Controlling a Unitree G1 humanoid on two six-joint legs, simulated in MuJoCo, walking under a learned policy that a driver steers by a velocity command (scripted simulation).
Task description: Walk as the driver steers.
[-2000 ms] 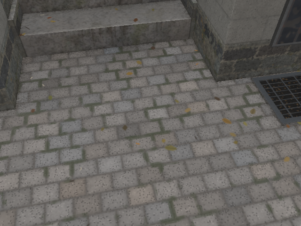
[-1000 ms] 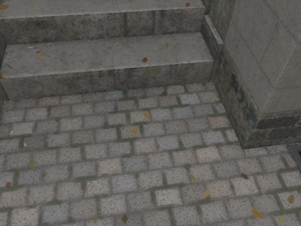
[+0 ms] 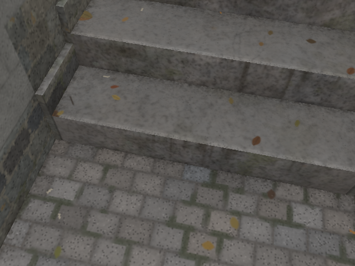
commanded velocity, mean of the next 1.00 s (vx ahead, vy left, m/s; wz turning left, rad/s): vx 0.03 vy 0.00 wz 0.16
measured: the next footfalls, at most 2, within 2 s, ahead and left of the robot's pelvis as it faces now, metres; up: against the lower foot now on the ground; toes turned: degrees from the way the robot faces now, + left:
right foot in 0.38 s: +0.14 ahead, -0.17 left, +0.00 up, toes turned +8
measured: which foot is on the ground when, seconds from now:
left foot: down 0.00-1.00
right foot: up 0.00-0.36, down 0.38-1.00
